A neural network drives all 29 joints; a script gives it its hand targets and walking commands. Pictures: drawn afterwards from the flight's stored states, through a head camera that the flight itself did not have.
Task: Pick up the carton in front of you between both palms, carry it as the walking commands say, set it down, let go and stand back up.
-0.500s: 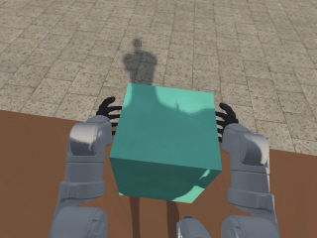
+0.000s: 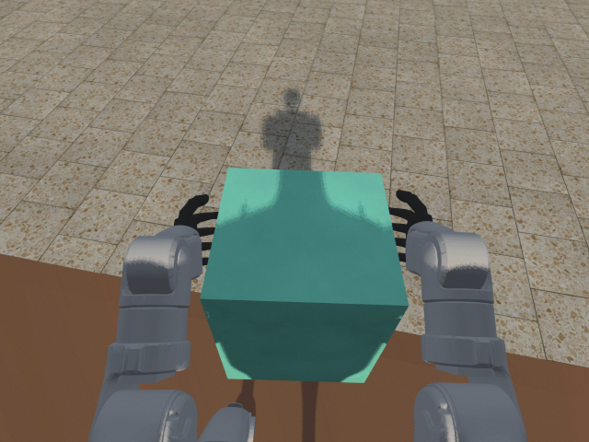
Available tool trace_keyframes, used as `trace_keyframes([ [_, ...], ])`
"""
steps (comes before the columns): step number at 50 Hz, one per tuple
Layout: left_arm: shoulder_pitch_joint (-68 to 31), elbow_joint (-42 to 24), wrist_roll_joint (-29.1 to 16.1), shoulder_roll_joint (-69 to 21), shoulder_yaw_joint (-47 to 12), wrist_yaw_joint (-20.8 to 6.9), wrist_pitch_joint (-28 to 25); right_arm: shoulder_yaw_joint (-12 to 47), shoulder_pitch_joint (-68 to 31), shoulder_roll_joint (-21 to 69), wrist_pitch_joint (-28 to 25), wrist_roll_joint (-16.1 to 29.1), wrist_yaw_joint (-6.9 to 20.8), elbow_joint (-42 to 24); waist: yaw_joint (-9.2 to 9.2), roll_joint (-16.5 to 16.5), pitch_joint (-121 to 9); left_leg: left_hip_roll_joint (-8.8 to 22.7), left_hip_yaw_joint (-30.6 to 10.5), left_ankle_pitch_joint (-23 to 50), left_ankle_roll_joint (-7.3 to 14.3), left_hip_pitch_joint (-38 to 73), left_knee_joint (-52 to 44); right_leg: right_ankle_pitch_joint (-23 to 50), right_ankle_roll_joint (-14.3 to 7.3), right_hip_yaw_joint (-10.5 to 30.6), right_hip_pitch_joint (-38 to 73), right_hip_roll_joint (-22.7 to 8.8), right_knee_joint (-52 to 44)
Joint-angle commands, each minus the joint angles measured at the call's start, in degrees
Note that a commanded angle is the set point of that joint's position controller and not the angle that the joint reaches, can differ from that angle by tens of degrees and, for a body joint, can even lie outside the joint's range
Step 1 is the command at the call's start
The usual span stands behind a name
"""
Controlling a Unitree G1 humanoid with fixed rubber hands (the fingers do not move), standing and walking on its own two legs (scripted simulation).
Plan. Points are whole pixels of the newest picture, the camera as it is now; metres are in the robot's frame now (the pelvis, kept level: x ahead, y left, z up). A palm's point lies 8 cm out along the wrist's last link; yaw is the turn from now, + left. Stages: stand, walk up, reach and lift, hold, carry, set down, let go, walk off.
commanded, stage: carry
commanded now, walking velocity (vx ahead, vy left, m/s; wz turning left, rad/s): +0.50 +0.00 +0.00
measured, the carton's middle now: (300, 281) +0.34 +0.01 +0.01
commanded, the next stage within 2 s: none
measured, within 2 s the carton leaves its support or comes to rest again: neither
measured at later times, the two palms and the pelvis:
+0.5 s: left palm (226, 115) +0.68 +0.17 +0.05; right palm (382, 125) +0.65 -0.13 +0.05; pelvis +0.31 +0.05 -0.05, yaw -2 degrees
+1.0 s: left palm (251, 69) +0.96 +0.17 -0.02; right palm (366, 69) +0.98 -0.13 -0.02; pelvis +0.63 +0.01 -0.11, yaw +0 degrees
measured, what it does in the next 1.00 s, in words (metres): goes down: left foot 0.05 m lower, then right foot 0.05 m lower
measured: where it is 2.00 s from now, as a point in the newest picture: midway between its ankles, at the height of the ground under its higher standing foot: (307, 209)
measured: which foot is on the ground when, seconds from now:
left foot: up 0.00-0.26, down 0.28-0.82, up 0.84-1.00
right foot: down 0.00-0.28, up 0.30-0.78, down 0.80-1.00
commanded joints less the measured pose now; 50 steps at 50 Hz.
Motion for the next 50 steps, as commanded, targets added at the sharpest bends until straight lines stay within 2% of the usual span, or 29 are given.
trace_keyframes([
  [1,-45.8,-10.6,-28.2,-65.3,-39.2,-14.5,-3.2,35.9,-35.7,65.0,-2.4,21.8,11.6,-7.5,1.27,-4.4,-27.9,-0.1,1.7,7.3,-0.2,-7.3,-4.7,38.6,-2.3,17.8,28.6,-15.5,-6.4],
  [5,-44.9,-12.5,-28.8,-63.8,-40.6,-14.9,-3.7,37.6,-36.0,62.1,-2.8,20.6,11.0,-11.4,3.17,-4.6,-26.2,-2.9,4.9,17.7,0.8,-5.7,-18.7,42.6,-1.2,13.6,31.6,-11.2,-4.4],
  [9,-40.9,-10.3,-27.8,-60.3,-40.3,-14.7,-3.1,37.5,-33.5,57.5,-1.3,19.2,11.0,-11.0,4.43,-5.0,-23.6,-6.2,7.4,30.4,2.9,4.3,-35.7,37.8,-0.9,9.9,30.1,-8.6,-0.6],
  [10,-39.6,-8.9,-27.5,-59.5,-40.0,-14.7,-3.0,37.0,-32.8,56.3,-0.8,18.8,11.2,-10.1,3.95,-5.0,-23.3,-6.0,7.2,33.5,3.7,9.2,-38.9,35.9,-0.6,9.1,28.4,-8.6,2.1],
  [12,-39.3,-6.3,-27.3,-58.8,-39.6,-14.8,-2.6,35.2,-30.7,54.2,-0.1,17.7,11.7,-7.0,-0.21,-4.6,-25.2,-5.5,8.1,36.4,4.6,23.6,-43.8,36.6,1.7,6.3,22.8,-8.2,12.8],
  [13,-40.0,-5.1,-27.1,-58.4,-39.5,-14.9,-2.5,34.1,-30.5,53.2,0.1,17.5,12.1,-6.1,-2.81,-3.1,-26.7,-2.4,5.8,38.3,4.3,34.4,-42.6,28.1,3.0,4.9,15.0,-7.0,21.5],
  [14,-40.3,-4.0,-26.6,-58.3,-38.9,-14.9,-2.2,33.0,-31.2,51.7,0.5,17.6,12.7,-4.9,-2.13,4.6,-28.3,7.8,-3.9,57.4,3.9,47.0,-33.2,-3.5,3.3,4.1,0.8,-4.0,31.4],
  [15,-42.4,-2.5,-26.6,-58.5,-38.3,-14.7,-1.1,31.4,-32.2,50.6,0.7,17.0,12.7,-2.0,-4.25,15.4,-33.9,20.6,-22.9,66.8,12.8,64.1,-26.9,-28.5,6.1,5.8,-17.0,1.2,43.7],
  [16,-43.4,-2.2,-26.6,-58.0,-37.2,-14.3,-0.7,31.0,-32.1,51.0,0.7,17.8,12.8,-0.4,-6.96,15.7,-38.4,23.0,-31.9,44.3,19.9,66.7,-29.3,-29.3,5.6,7.8,-24.9,0.0,52.7],
  [17,-45.7,-4.1,-26.5,-58.8,-37.2,-14.0,-0.8,32.1,-32.5,54.2,0.5,19.5,13.3,-1.3,-6.61,11.1,-34.9,18.9,-32.6,22.9,18.4,59.3,-34.7,-24.3,4.1,8.2,-27.4,-2.2,49.6],
  [18,-47.9,-5.6,-26.5,-60.3,-36.7,-13.6,-1.0,33.3,-36.7,57.7,0.3,22.0,13.8,-4.6,-5.43,4.5,-30.5,15.3,-28.4,16.6,15.0,51.0,-37.6,-19.3,3.9,7.8,-25.4,-4.0,44.0],
  [19,-48.2,-6.1,-25.9,-61.3,-36.0,-13.1,-1.3,34.9,-41.6,60.3,0.3,24.4,14.3,-7.6,-4.35,2.5,-27.2,13.7,-25.0,19.1,13.0,44.4,-39.3,-17.0,4.3,7.5,-22.9,-5.3,39.0],
  [21,-47.0,-7.6,-24.8,-62.6,-36.1,-12.0,-1.7,37.1,-45.6,64.3,0.0,28.0,14.9,-10.3,-3.20,3.3,-26.0,11.8,-19.6,21.4,10.1,36.7,-41.4,-13.6,5.1,6.8,-17.2,-6.2,33.2],
  [23,-44.7,-7.8,-23.8,-63.5,-36.4,-11.1,-2.2,37.7,-44.9,65.4,-0.4,29.2,15.2,-11.2,-3.67,5.7,-27.0,10.2,-14.8,31.8,9.2,38.8,-40.3,-9.2,5.8,5.7,-18.4,-6.6,28.8],
  [25,-42.9,-8.4,-22.5,-63.2,-36.7,-10.4,-2.9,37.7,-43.2,65.1,-0.8,29.2,15.5,-11.4,-4.72,6.2,-28.3,9.2,-11.3,44.5,8.3,43.6,-37.8,-4.3,6.2,4.7,-22.1,-6.7,25.7],
  [28,-40.8,-9.4,-21.0,-62.6,-37.5,-9.8,-3.3,38.5,-41.3,64.5,-1.2,29.0,15.8,-12.0,-6.00,6.6,-28.5,6.9,-7.6,52.9,6.5,48.4,-35.8,3.5,5.8,3.4,-25.0,-5.9,20.3],
  [31,-41.1,-11.1,-20.5,-60.6,-38.5,-9.5,-3.2,39.1,-40.2,62.7,-1.2,28.6,15.8,-13.0,-7.37,6.1,-26.6,3.9,-5.0,53.0,5.9,50.5,-34.6,10.4,5.2,1.3,-24.2,-3.8,10.8],
  [35,-38.1,-8.1,-18.7,-56.7,-37.6,-10.1,-2.0,38.6,-35.2,60.1,-0.7,27.1,15.9,-8.8,-9.61,6.0,-23.8,2.1,-4.2,49.5,6.1,52.8,-29.7,20.7,3.6,-1.7,-20.8,-1.1,-3.8],
  [37,-36.4,-5.0,-17.6,-55.0,-36.0,-10.7,-1.4,38.4,-35.2,59.8,-0.6,27.0,16.1,-5.8,-8.86,6.1,-22.1,2.3,-3.7,45.8,5.9,49.3,-25.7,24.2,1.7,-1.3,-14.7,-1.0,-9.4],
  [39,-35.0,-2.0,-16.7,-53.2,-33.9,-11.1,-1.2,38.1,-36.2,60.4,-0.8,27.3,16.4,-2.9,-5.35,6.6,-22.6,2.1,-2.0,47.0,4.4,42.7,-17.3,24.8,0.2,-1.8,-1.2,-1.0,-13.2],
  [40,-35.3,-1.1,-16.3,-52.8,-32.9,-11.3,-1.3,38.0,-36.8,60.6,-0.9,27.4,16.6,-1.4,-2.20,5.2,-23.9,1.3,0.4,41.8,3.0,35.6,-8.4,27.1,0.0,-1.2,10.0,-3.0,-15.1],
  [41,-35.6,-0.2,-15.8,-51.8,-31.8,-11.7,-1.3,37.4,-38.5,60.8,-1.0,27.5,16.8,-0.8,-0.95,-2.3,-28.3,-1.0,1.4,16.9,1.1,20.2,5.4,42.5,-1.5,7.7,27.2,-12.4,-4.9],
  [42,-35.0,2.8,-15.3,-51.4,-30.3,-11.8,-1.3,36.7,-39.3,62.2,-0.4,27.7,16.8,0.8,-0.74,-14.4,-33.2,-6.6,0.7,-19.1,-1.6,2.8,16.3,53.9,-9.2,25.8,43.9,-24.9,2.8],
  [43,-34.5,4.0,-16.2,-52.1,-29.3,-12.0,-1.6,35.7,-40.3,62.6,-0.4,27.9,16.3,0.7,2.39,-13.7,-38.4,-7.2,-1.8,-20.4,-2.0,-8.2,27.9,26.6,-17.1,39.8,49.6,-30.3,-2.7],
  [44,-35.9,2.7,-18.4,-56.4,-30.7,-12.5,-2.1,35.4,-41.2,63.0,-0.7,27.0,16.0,-1.0,2.16,-6.6,-36.1,-3.8,-2.8,-14.5,0.5,-9.4,24.8,5.3,-14.5,39.3,41.7,-25.6,-8.1],
  [45,-41.5,-0.9,-20.9,-59.4,-33.0,-13.2,-2.5,35.2,-43.2,64.7,-1.2,26.7,15.6,-2.4,0.76,-1.9,-31.6,-2.9,-2.0,-10.2,0.9,-8.0,21.8,0.7,-11.3,35.1,33.2,-22.4,-11.0],
  [47,-49.2,-6.5,-25.7,-64.8,-36.7,-13.8,-3.2,34.9,-44.2,66.1,-1.9,26.2,14.4,-5.8,-0.74,1.1,-27.2,-0.2,-2.1,-5.9,0.4,-3.6,14.7,0.1,-8.9,28.9,20.5,-19.5,-12.9],
  [48,-49.9,-8.2,-27.2,-66.1,-37.8,-13.9,-3.5,34.7,-42.9,66.3,-2.1,25.7,13.8,-6.7,-1.38,0.3,-26.4,0.1,-1.0,-4.2,0.0,-1.4,12.3,0.1,-7.6,25.7,16.9,-17.8,-13.8],
  [50,-48.5,-9.3,-28.5,-67.0,-38.8,-14.1,-4.0,34.9,-39.2,66.2,-2.7,24.1,12.7,-7.0,-1.29,-3.0,-27.1,0.6,0.5,-1.2,-0.5,-3.0,8.9,8.9,-6.9,21.7,18.2,-16.4,-12.6],
])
